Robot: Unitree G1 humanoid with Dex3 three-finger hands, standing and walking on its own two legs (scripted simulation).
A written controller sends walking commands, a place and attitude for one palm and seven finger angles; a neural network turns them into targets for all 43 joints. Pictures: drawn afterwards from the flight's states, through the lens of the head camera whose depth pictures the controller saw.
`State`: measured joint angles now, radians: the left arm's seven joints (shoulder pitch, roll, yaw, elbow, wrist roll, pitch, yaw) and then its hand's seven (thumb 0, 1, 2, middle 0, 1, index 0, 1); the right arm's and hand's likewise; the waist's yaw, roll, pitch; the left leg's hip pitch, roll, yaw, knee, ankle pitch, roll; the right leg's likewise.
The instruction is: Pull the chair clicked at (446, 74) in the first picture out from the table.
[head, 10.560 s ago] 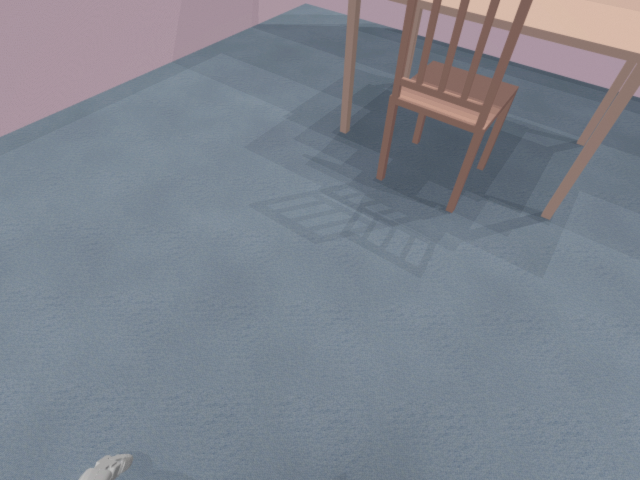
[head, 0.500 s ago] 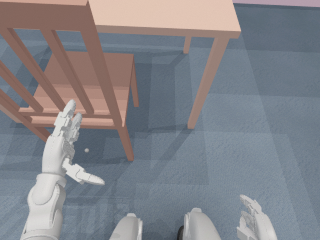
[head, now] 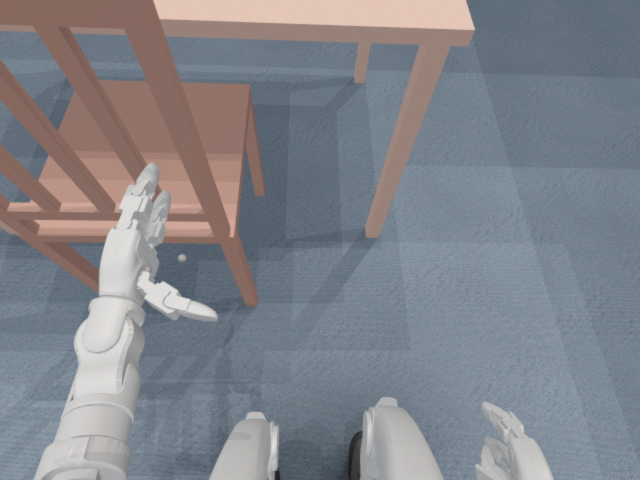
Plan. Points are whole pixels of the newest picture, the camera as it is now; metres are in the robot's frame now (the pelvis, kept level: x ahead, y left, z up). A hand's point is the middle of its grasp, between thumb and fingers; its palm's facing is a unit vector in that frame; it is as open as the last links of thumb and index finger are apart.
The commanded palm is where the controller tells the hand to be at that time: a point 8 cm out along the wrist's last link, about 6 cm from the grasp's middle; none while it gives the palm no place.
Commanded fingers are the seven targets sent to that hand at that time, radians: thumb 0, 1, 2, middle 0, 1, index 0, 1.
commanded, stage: aim the fingers beside a spindle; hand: left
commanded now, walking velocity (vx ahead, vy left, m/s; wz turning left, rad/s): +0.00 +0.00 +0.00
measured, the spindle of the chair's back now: (50, 140) +0.53 +0.37 +0.03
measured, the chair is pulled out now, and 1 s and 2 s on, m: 0.00 0.00 0.00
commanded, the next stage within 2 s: push the fingers through the gap in 1.16 s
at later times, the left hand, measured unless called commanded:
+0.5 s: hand (176, 251) +0.38 +0.18 +0.01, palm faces +0.02 -1.00 -0.04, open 16.9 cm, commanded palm +0.36 +0.23 +0.02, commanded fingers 0.00 -0.50 0.30 -0.06 -0.08 -0.06 -0.08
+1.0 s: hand (176, 256) +0.37 +0.18 +0.01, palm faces +0.00 -1.00 -0.04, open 16.9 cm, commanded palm +0.35 +0.23 +0.02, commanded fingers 0.00 -0.50 0.30 -0.06 -0.08 -0.06 -0.08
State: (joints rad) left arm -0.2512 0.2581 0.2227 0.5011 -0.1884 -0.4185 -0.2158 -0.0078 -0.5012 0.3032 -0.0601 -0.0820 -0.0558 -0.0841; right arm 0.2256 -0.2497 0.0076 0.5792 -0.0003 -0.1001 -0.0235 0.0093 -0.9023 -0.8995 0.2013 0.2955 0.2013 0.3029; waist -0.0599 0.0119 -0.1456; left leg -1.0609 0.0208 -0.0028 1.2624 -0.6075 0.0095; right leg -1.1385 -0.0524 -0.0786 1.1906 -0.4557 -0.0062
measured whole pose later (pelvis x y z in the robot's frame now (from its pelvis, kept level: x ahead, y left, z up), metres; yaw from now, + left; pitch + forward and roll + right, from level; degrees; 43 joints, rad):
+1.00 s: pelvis +0.00 +0.01 +0.00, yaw +0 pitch +24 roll -2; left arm -0.25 0.25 0.20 0.53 -0.18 -0.47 -0.17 -0.01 -0.50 0.30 -0.06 -0.08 -0.06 -0.08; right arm 0.23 -0.24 0.01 0.57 0.00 -0.03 0.00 0.01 -0.90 -0.90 0.20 0.30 0.20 0.30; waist -0.06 0.01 -0.16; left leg -1.06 0.02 0.00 1.26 -0.61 0.02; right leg -1.14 -0.05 -0.07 1.18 -0.45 0.01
